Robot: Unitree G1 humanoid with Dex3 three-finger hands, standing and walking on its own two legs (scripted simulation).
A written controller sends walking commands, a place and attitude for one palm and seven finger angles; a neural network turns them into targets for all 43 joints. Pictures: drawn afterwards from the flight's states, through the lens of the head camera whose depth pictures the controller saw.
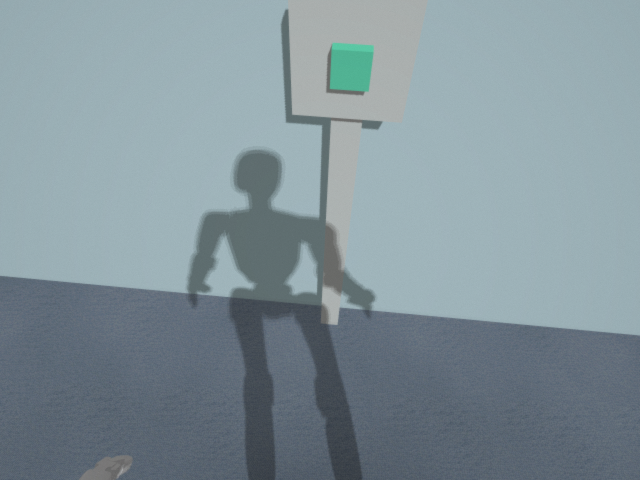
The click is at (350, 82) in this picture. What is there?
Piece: button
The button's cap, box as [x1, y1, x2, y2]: [330, 43, 373, 91]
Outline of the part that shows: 333,43 331,51 330,88 368,91 373,45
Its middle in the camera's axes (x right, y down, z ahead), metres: +0.05 -0.28 +0.62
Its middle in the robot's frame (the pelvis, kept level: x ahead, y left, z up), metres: +0.68 -0.01 +0.18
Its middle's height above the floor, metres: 0.95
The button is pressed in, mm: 0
